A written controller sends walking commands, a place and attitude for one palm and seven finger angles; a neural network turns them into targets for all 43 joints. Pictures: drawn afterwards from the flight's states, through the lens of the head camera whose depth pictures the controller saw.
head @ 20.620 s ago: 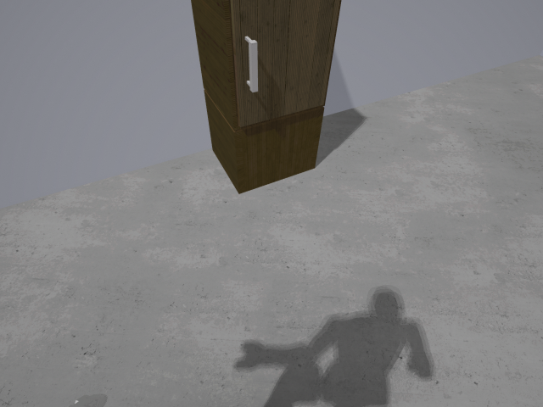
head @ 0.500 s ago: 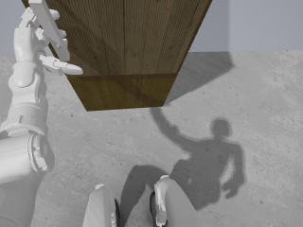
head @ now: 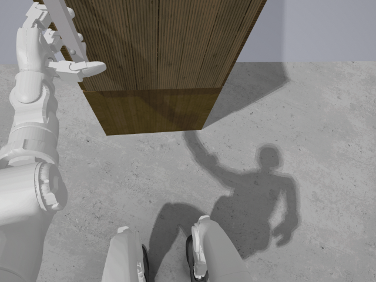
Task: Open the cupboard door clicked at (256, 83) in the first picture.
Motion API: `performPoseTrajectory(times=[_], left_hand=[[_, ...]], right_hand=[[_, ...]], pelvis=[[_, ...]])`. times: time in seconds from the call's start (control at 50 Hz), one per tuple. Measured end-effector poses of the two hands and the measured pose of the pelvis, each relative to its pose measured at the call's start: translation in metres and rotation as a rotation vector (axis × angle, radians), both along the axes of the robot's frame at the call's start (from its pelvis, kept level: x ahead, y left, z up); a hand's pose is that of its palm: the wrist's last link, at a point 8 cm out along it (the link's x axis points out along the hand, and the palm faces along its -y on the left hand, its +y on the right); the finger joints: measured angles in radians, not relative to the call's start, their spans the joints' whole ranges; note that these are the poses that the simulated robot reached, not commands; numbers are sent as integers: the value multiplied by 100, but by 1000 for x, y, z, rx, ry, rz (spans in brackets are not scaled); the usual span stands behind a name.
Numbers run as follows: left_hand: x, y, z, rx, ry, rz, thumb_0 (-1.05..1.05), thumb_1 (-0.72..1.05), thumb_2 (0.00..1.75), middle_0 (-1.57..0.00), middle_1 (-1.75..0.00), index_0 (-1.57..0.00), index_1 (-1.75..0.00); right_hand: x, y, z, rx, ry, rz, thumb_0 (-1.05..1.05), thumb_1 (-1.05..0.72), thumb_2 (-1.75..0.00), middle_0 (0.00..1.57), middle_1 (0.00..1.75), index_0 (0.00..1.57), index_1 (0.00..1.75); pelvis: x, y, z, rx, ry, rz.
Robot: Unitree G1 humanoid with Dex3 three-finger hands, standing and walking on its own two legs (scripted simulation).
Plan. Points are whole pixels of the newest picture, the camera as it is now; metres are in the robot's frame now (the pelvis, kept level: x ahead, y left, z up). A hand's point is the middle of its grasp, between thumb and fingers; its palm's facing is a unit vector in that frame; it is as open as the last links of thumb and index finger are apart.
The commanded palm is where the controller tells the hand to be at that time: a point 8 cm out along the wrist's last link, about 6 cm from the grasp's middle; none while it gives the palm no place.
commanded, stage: close the thumb around the handle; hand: left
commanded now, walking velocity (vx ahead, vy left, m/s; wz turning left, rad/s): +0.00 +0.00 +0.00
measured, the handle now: (70, 26) +0.61 +0.16 +0.06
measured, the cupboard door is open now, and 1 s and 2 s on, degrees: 0 17 39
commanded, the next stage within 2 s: pull the door open along its arc in 0.42 s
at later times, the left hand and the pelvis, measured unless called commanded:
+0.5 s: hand (83, 51) +0.55 +0.14 +0.05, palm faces +0.00 -1.00 -0.01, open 5.8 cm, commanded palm +0.53 +0.18 +0.05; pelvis +0.01 +0.00 +0.01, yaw +0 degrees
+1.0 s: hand (102, 103) +0.44 +0.11 +0.06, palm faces +0.13 -0.99 +0.06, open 6.1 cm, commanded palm +0.38 +0.15 +0.05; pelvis +0.02 -0.01 +0.03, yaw +1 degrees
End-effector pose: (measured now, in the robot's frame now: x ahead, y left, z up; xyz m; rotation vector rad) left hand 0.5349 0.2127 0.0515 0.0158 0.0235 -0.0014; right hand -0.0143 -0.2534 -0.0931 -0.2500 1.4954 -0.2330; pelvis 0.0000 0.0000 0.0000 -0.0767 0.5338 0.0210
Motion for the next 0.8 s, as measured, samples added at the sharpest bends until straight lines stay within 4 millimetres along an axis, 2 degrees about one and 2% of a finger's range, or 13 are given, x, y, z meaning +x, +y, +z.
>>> performPoseTrajectory(times=[0.28, 0.34, 0.64, 0.72, 0.8], left_hand=[[2, -12, 2, 3, -5, -3, 1, 58, 77, -37, -132, -38, -132], [0, -16, 3, 8, -5, -16, 1, 69, 81, -38, -133, -39, -133], [-8, -20, 3, -6, -4, 12, 2, 71, 81, -36, -135, -36, -135], [-17, -21, 2, -8, -9, 10, 2, 72, 79, -36, -135, -36, -135], [-34, -24, 2, -10, -13, 4, 2, 71, 76, -36, -135, -36, -135]], right_hand=[[1, 4, 3, 8, 2, -6, 0, -91, -90, 20, 30, 21, 30], [3, 3, 3, 11, -1, -8, 0, -91, -90, 20, 30, 21, 30], [14, -7, 2, 15, -38, -3, 0, -91, -90, 20, 30, 20, 30], [18, -8, 2, 24, -41, -2, 0, -91, -90, 20, 30, 20, 30], [28, -8, 5, 40, -64, -6, 1, -91, -90, 20, 30, 20, 30]], pelvis=[[4, 3, 3, 2, -3, -1], [5, 2, 4, 5, -6, -3], [6, -6, 7, 15, -19, -6], [7, -7, 9, 20, -25, -7], [11, -8, 15, 28, -40, -9]])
